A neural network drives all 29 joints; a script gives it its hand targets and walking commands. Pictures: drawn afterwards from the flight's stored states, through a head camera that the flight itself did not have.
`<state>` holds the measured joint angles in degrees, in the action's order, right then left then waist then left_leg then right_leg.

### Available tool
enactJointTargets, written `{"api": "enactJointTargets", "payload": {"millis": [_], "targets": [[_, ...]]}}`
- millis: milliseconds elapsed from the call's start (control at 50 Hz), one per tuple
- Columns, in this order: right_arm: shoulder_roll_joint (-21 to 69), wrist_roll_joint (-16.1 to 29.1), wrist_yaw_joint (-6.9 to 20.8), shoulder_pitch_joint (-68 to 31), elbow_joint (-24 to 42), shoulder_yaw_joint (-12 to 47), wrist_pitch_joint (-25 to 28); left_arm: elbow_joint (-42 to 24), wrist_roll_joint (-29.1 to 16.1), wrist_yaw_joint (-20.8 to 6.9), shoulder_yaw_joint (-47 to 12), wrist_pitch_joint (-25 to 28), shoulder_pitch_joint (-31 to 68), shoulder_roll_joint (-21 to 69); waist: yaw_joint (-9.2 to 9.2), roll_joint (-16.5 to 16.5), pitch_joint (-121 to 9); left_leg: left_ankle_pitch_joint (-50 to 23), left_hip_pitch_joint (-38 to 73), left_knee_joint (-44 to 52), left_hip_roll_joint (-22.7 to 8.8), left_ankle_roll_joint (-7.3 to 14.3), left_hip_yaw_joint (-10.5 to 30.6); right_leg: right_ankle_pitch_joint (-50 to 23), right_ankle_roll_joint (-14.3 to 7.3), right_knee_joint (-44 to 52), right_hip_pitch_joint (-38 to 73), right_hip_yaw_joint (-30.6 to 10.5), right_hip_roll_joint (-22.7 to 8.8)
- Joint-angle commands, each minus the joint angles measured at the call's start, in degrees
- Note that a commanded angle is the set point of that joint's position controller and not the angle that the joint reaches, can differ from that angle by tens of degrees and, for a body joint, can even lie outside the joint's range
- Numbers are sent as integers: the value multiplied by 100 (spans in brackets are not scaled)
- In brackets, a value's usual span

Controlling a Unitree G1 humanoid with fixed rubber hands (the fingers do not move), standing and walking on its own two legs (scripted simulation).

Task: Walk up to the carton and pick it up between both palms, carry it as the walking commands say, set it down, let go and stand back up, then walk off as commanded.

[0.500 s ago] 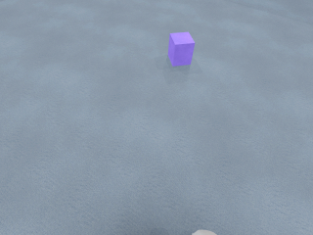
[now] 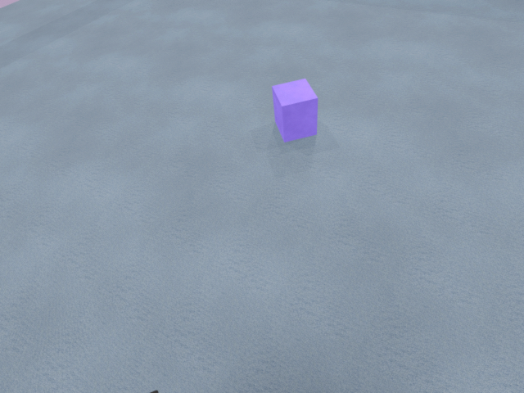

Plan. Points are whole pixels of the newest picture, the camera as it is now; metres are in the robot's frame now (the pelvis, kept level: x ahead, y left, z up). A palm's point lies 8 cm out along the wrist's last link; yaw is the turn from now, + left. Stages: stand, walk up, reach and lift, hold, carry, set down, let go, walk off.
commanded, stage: walk up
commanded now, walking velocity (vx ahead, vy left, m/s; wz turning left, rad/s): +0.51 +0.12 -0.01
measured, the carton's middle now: (294, 110) +1.63 -0.10 -0.65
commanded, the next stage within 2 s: none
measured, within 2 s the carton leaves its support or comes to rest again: neither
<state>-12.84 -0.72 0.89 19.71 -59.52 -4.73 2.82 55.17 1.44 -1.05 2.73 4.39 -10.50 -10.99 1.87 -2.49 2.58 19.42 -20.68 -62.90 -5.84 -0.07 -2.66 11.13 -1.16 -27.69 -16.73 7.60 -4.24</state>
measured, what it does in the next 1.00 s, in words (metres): walks ahead: left foot, then right foot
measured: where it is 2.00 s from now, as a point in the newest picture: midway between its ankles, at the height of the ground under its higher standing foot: (285, 218)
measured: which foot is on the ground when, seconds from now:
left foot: up 0.00-0.38, down 0.40-0.92, up 0.94-1.00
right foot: down 0.00-0.40, up 0.42-0.90, down 0.92-1.00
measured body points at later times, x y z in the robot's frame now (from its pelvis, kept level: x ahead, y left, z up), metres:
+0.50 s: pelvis +0.25 +0.07 -0.01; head +0.29 +0.09 +0.43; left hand +0.20 +0.31 -0.17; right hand +0.39 -0.17 -0.14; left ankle +0.33 +0.17 -0.74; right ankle +0.11 -0.09 -0.66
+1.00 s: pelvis +0.49 -0.02 -0.01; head +0.52 -0.04 +0.44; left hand +0.64 +0.22 -0.12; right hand +0.43 -0.26 -0.17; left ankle +0.36 +0.14 -0.67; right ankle +0.55 -0.13 -0.74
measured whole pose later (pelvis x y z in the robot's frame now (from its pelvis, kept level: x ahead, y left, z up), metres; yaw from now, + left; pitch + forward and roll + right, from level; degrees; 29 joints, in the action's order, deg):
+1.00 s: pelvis +0.49 -0.02 -0.01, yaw +0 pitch +0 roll +1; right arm -12.1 -0.6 0.5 22.5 -61.2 -4.0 2.9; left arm 53.6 1.4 -1.6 2.6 4.1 -5.8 -11.2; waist 3.5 -2.0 2.7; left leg 24.6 -14.6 -57.2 -5.8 -0.5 -2.3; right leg 10.9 -1.6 -31.4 -20.7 7.7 -4.6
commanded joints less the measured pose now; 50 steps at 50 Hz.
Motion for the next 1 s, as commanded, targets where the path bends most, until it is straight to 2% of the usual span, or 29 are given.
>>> {"api": "enactJointTargets", "payload": {"millis": [0, 60, 180, 280, 320, 340, 360, 380, 400, 420, 440, 460, 480, 500, 520, 540, 600, 700, 720, 760, 800, 840, 860, 880, 900, 920, 940, 960, 980], "targets": [[-134, -74, 117, 355, 177, -79, -87, 76, -37, 55, 52, 114, -816, -504, -213, 1213, 17, -804, -1220, -173, -321, -26, 215, -216, -207, 1725, 880, -1397, -1299], [-77, -93, 190, -110, 371, -29, -204, 226, -63, 82, 31, 180, -1366, -549, -310, 1154, 115, -1193, -1523, 247, -274, -194, 38, -945, -269, 1757, 1027, -1062, -1310], [-82, -64, 321, -1582, 892, 47, -239, 314, -36, 140, 71, 199, -1732, -665, -473, 1032, 612, -1887, -1649, 1870, -187, -363, -96, -737, -339, 2091, 1128, -787, -1288], [-118, -48, 318, -2264, 1146, 37, -153, 451, 3, 216, 206, 172, -1987, -866, -616, 1136, 672, -1744, -1161, 2877, -49, -213, -189, -1078, -348, 1994, 1573, -615, -1387], [-160, -70, 269, -2116, 1108, 40, -92, 508, 8, 203, 208, 111, -1945, -836, -526, 1267, 496, -1261, -520, 3159, 84, -69, -325, -1248, -306, 1644, 1571, -393, -1241], [-214, -99, 209, -1854, 1055, 37, -22, 624, -8, 186, 184, 41, -1986, -740, -397, 1368, 264, -947, 174, 3213, 197, -21, -488, -1421, -321, 1178, 1424, -178, -1001], [-371, -148, 126, -1127, 802, -22, 62, 685, -54, 173, 169, -11, -1994, -686, -74, 959, -94, -1031, 1342, 3485, 342, -9, -689, -1810, -276, 141, 992, 71, -756], [-686, -221, 53, -135, 451, -132, 137, 684, -86, 165, 142, -6, -2036, -631, 288, 413, -685, -925, 2723, 3333, 72, 51, -430, -1453, -187, -1113, 186, 86, -518], [-1369, -260, -14, 719, 348, -277, 170, 413, -133, 141, 60, 33, -2054, -352, 589, -1068, -1484, -156, 3797, 3885, -1714, 442, 1769, 953, -16, -3078, -1041, 72, -88], [-1778, -97, -29, 1121, 203, -374, 86, 234, -67, 110, 150, 45, -2065, -321, 573, -1649, -1925, 304, 3624, 5075, -2432, 977, 3774, 2028, -15, -4184, -1731, -627, 230], [-1484, -39, -37, 491, 308, -331, 48, 241, -41, 95, 178, 26, -1777, -397, 323, -968, -1391, 520, 2989, 5180, -2252, 995, 3484, 1604, -8, -4650, -1984, -1006, -58], [-1146, -32, -65, 43, 381, -239, 81, 296, -21, 68, 202, -3, -1539, -395, 170, -154, -787, 29, 2325, 5044, -2197, 839, 3052, 1078, 29, -4682, -2082, -1095, -250], [-911, -48, -104, -272, 400, -160, 132, 335, 18, 42, 186, -42, -1445, -276, -33, 186, -372, -924, 1706, 4972, -1928, 667, 2400, 590, 74, -4445, -1890, -1088, -423], [-620, -46, -115, -460, 359, -62, 192, 374, 28, 9, 171, -92, -1481, -178, -183, -15, -223, -1652, 1291, 4939, -1613, 558, 1693, 347, 109, -4215, -1653, -1011, -514], [-413, -57, -99, -412, 298, 21, 228, 406, 45, -28, 172, -165, -1586, -105, -248, -373, -230, -1880, 1084, 4954, -1415, 487, 1235, 219, 144, -4058, -1436, -940, -494], [-345, -68, -85, -250, 234, 72, 265, 388, 54, -64, 185, -244, -1572, -115, -255, -610, -237, -2046, 1001, 4982, -1312, 481, 1009, 77, 188, -3986, -1375, -861, -429], [-466, -68, -83, 147, 131, 87, 299, 110, 61, -160, 167, -412, -847, -219, -178, -731, -8, -2011, 1028, 5156, -1260, 495, 690, -367, 347, -3403, -1728, -749, -418], [-615, -56, -117, 496, 157, 48, 276, -369, -18, -321, 61, -425, 535, -220, 99, -765, 468, -982, 1128, 5573, -1163, 391, 310, -1039, 391, -1623, -1782, -463, -380], [-624, -56, -103, 561, 154, 39, 283, -432, -49, -339, 45, -406, 750, -225, 166, -833, 508, -852, 1121, 5646, -1138, 392, 217, -1060, 385, -1261, -1582, -357, -333], [-556, -54, -24, 587, 118, 43, 289, -532, -67, -303, 35, -325, 1008, -255, 199, -1223, 496, -532, 1009, 5835, -950, 480, -56, -829, 375, -780, -805, -67, -155], [-686, -24, -24, 658, 50, 5, 256, -583, -24, -278, 52, -300, 1136, -330, 235, -966, 633, -583, 1173, 5809, -1115, 543, 25, -608, 338, -494, -642, -24, -124], [-787, -18, -62, 645, -19, -16, 193, -581, 17, -237, 61, -234, 1026, -366, 156, -695, 553, -1063, 1484, 5368, -1209, 546, 22, -224, 262, -193, -444, 19, -45], [-796, -6, -81, 613, -49, -17, 157, -452, 39, -197, 84, -171, 606, -396, -47, -428, 293, -1432, 1447, 4725, -1114, 470, -124, -181, 220, 95, 132, 103, 62], [-663, 4, -76, 692, -79, 30, 133, -172, 59, -123, 159, -88, -140, -562, -304, 70, -228, -1837, 1156, 3618, -806, 360, -375, -23, 133, 296, 1205, 126, 129], [-392, -8, -79, 760, -15, 84, 112, 28, 92, -42, 265, 3, -1210, -1024, -759, 830, -1084, -783, 192, 1852, -463, 143, -608, 734, -152, 417, 2649, -1073, -975], [-123, 87, -81, 967, 135, 77, 106, 154, 24, 1, 433, -28, -2192, -1955, -1043, 1846, -1721, 1619, -1368, 165, 416, 40, -368, 1023, -473, 1228, 3544, -3743, -2638], [-299, 14, -71, 898, 106, -17, 66, 204, -55, 43, 466, -88, -1850, -1988, -753, 1375, -1418, 1089, -1577, -563, 123, 56, 375, 1148, -597, 1650, 2823, -4219, -2740], [-295, 26, -31, 510, 165, -31, 64, 110, -38, 46, 347, -54, -1274, -1505, -562, 1156, -720, 535, -1669, -776, -115, 100, 416, 1085, -525, 1585, 2061, -3463, -2382], [-198, -4, 6, 249, 180, -2, 86, 83, -13, 29, 257, -5, -868, -1107, -453, 1063, -267, 4, -1546, -571, -332, 104, 373, 767, -447, 1585, 1430, -2632, -1989]]}}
